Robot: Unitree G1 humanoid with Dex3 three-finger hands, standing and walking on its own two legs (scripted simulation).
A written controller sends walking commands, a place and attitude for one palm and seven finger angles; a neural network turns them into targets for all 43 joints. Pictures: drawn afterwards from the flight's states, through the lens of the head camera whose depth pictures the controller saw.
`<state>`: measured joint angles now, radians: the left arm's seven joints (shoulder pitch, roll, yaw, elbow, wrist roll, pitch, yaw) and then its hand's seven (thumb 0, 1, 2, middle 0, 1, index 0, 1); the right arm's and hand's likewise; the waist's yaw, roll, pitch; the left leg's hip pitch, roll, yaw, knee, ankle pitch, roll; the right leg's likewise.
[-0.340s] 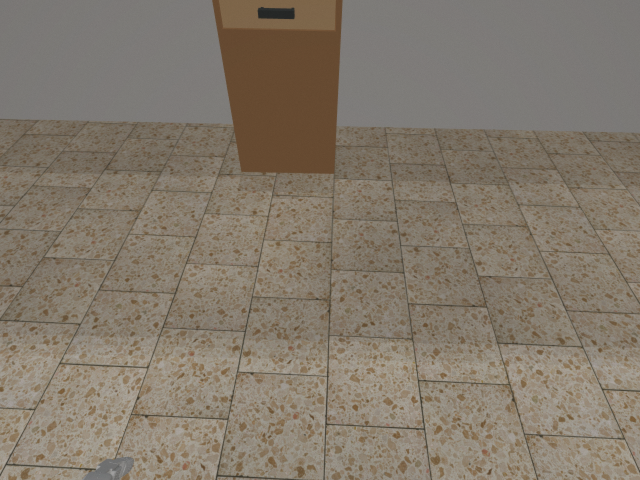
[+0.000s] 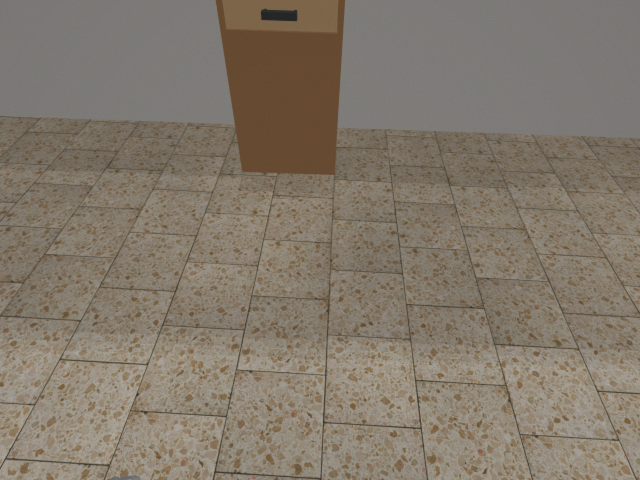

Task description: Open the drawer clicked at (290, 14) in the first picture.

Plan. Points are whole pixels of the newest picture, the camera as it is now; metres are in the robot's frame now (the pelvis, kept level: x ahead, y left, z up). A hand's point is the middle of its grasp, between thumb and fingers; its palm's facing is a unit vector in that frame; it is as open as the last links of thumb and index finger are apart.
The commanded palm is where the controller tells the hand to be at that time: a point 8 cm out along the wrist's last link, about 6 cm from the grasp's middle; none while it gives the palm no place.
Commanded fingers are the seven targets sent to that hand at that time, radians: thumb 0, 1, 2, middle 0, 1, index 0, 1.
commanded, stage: stand and wait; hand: left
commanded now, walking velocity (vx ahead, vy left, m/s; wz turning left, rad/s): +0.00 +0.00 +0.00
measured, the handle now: (279, 13) +1.64 +0.24 +0.00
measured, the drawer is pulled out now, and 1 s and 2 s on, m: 0.00 0.00 0.00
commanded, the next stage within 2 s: look at it before walking up in 0.48 s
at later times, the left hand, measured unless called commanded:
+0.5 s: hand out of the picture +0.07 +0.25 -0.15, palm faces -0.02 -0.94 -0.34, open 7.4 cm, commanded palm none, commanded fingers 0.00 0.90 0.90 -0.20 -0.30 -0.20 -0.30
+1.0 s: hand out of the picture +0.07 +0.24 -0.15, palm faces -0.03 -0.94 -0.33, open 7.4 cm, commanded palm none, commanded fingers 0.00 0.90 0.90 -0.20 -0.30 -0.20 -0.30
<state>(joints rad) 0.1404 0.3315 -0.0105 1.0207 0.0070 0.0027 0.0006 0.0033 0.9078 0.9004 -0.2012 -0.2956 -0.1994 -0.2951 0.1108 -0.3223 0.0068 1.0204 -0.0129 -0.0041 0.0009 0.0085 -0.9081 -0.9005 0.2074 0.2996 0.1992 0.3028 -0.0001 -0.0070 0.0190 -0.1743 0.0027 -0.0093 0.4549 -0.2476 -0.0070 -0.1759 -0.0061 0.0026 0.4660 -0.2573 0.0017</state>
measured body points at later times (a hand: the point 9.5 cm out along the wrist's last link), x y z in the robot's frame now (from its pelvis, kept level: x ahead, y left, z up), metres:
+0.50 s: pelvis -0.01 +0.00 +0.00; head -0.01 +0.00 +0.45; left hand +0.07 +0.30 -0.13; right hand +0.07 -0.30 -0.13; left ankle +0.00 +0.13 -0.74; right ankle +0.00 -0.12 -0.74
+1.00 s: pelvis +0.00 +0.00 +0.01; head +0.00 +0.00 +0.45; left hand +0.07 +0.29 -0.13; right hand +0.07 -0.30 -0.13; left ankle +0.00 +0.13 -0.74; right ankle +0.00 -0.12 -0.74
